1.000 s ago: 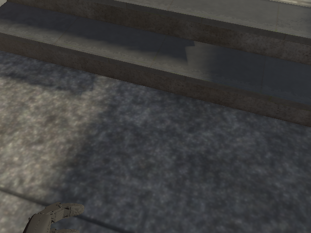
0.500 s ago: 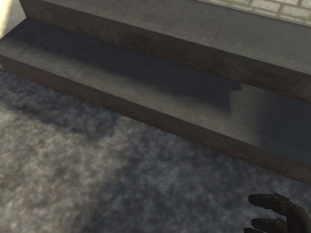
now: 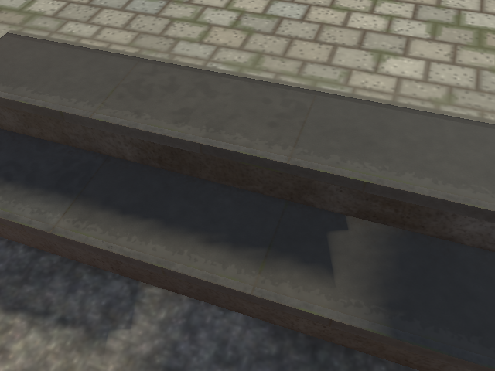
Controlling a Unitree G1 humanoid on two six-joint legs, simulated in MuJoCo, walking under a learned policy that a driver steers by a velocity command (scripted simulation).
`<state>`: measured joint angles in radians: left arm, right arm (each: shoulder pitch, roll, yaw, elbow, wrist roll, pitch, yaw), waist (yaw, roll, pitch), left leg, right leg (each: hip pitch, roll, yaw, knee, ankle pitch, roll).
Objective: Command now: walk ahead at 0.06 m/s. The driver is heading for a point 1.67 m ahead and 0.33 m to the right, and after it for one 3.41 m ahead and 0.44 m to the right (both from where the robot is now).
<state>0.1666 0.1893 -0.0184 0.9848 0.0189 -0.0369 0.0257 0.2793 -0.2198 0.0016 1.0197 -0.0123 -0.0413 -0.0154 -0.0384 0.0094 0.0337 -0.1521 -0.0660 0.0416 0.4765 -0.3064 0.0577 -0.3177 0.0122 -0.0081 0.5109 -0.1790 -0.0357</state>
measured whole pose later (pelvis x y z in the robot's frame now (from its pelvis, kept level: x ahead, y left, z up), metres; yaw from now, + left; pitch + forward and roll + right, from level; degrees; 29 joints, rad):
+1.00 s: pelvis +0.01 -0.02 +0.00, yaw +0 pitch -1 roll +0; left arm 0.08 0.22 0.03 1.06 0.00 -0.01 0.03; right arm 0.24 -0.20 -0.03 1.10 -0.01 -0.02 -0.04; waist -0.01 -0.01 0.03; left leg -0.14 -0.02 0.03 0.47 -0.32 0.02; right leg -0.29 0.06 -0.02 0.47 -0.16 -0.07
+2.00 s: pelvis +0.02 -0.02 +0.00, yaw +0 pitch +0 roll +0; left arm 0.10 0.21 0.04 1.07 0.00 -0.01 0.04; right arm 0.28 -0.18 -0.04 1.07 -0.01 -0.03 -0.05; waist 0.00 0.00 0.03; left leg -0.14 -0.02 0.03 0.48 -0.34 0.03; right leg -0.30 0.05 -0.02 0.49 -0.19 -0.06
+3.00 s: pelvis +0.22 -0.11 +0.01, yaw -1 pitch +2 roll -1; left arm 0.34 0.21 0.05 1.04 0.03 -0.10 -0.02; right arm 0.20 -0.25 -0.06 0.92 -0.05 -0.09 0.05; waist 0.02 0.04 -0.03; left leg -0.55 0.08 -0.01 1.19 -0.17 0.09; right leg -0.19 0.03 -0.09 0.39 -0.23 -0.05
